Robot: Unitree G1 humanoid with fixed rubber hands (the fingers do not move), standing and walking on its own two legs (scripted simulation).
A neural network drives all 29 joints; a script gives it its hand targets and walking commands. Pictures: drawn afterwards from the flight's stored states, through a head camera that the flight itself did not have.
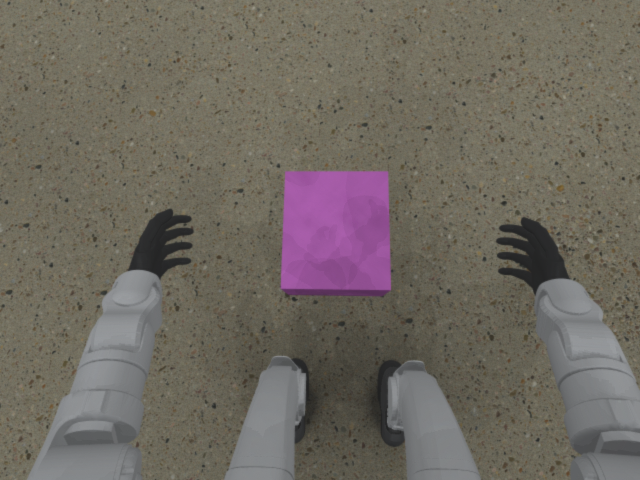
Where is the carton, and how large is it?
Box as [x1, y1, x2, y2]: [281, 171, 390, 295]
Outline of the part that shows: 285,171 281,288 288,294 383,295 390,290 387,171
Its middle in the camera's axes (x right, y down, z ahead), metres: +0.05 -0.02 +1.01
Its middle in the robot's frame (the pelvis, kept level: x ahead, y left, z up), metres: +0.52 +0.01 -0.60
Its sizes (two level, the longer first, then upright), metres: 0.298 0.260 0.166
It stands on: the floor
